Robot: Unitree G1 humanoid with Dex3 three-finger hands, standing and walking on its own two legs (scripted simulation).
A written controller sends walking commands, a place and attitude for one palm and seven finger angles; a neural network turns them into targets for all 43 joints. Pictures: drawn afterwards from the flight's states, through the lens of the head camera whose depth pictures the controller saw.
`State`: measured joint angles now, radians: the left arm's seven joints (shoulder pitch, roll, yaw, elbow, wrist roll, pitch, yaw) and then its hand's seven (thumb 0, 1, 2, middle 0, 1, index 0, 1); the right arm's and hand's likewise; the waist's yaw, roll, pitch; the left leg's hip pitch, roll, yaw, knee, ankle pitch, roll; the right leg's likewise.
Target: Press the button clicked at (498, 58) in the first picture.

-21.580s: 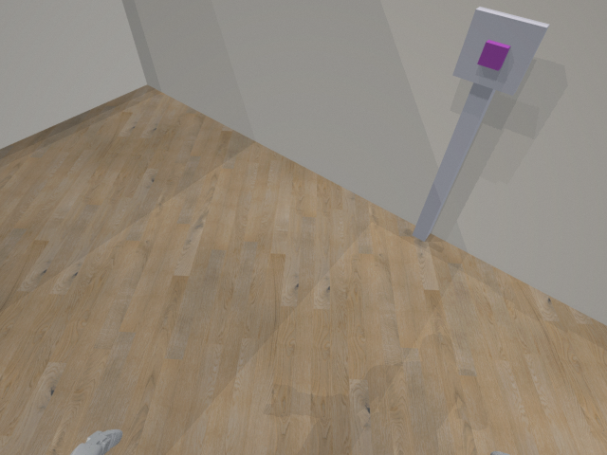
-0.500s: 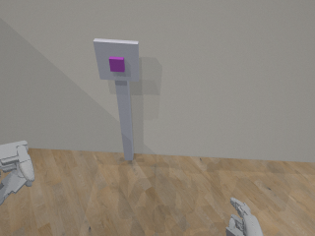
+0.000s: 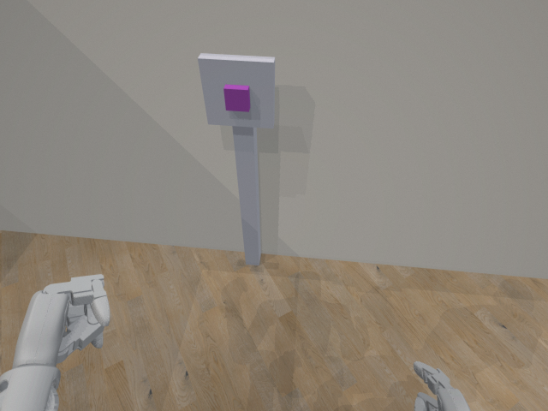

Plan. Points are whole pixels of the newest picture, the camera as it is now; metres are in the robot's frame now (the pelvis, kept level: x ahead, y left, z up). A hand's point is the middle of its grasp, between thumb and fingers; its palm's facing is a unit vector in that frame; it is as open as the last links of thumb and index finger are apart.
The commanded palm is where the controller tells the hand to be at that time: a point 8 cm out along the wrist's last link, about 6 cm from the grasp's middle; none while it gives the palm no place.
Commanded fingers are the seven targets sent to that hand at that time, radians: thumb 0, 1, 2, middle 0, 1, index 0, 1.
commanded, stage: let the arm hang, fingers relaxed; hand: left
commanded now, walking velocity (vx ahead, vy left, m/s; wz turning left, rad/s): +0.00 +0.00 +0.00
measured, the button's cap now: (237, 97) +0.80 +0.15 +0.05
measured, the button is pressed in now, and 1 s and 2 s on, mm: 0 0 0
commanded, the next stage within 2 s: stand and wait in 1.02 s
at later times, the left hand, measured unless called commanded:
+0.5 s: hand out of the picture -0.05 +0.19 -0.16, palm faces +0.02 -0.96 -0.27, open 5.5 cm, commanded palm none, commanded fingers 0.00 0.90 0.90 -0.20 -0.30 -0.20 -0.30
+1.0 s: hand out of the picture +0.02 +0.13 -0.17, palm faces +0.02 -0.98 -0.18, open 7.3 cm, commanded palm none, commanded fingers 0.00 0.90 0.90 -0.20 -0.30 -0.20 -0.30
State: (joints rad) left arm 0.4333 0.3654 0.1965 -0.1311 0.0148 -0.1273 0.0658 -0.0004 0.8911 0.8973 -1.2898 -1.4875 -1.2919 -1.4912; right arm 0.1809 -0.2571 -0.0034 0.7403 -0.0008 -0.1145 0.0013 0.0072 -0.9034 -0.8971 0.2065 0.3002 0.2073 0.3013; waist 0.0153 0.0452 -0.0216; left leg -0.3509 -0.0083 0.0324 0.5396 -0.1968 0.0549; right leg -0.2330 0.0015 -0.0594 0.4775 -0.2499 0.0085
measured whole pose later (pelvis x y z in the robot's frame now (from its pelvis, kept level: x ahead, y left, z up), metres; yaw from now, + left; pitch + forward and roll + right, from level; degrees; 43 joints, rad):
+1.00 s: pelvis +0.02 -0.03 +0.01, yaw -1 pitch -2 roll +0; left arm 0.27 0.14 0.00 1.14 0.00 -0.01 0.03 0.01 0.92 0.90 -0.20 -0.30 -0.20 -0.31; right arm 0.30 -0.12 0.00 1.14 -0.02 0.01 -0.04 0.00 -0.91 -0.90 0.20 0.30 0.20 0.30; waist -0.01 0.00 0.04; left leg -0.23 0.01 0.04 0.42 -0.17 0.01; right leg -0.14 0.02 -0.05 0.42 -0.25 -0.04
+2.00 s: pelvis +0.04 -0.05 +0.01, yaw -1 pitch -2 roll +0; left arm 0.22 0.20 0.02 1.14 0.00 -0.02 0.02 0.00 0.90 0.90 -0.20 -0.30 -0.20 -0.30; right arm 0.21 -0.20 -0.01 1.15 -0.01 0.01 -0.04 0.00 -0.91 -0.90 0.20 0.30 0.20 0.30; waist -0.01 0.01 0.06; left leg -0.16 0.03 0.04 0.37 -0.19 -0.01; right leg -0.07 0.04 -0.04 0.35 -0.25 -0.05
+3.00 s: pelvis +0.04 -0.05 +0.01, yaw -2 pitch -2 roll +0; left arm 0.17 0.26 0.02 1.15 0.00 -0.02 0.01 0.00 0.90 0.90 -0.20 -0.30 -0.20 -0.30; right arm 0.16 -0.26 -0.01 1.15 -0.01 0.00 -0.03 0.00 -0.91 -0.90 0.20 0.30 0.20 0.30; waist -0.01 0.01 0.06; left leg -0.13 0.03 0.05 0.32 -0.17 -0.01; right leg -0.04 0.05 -0.03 0.30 -0.23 -0.05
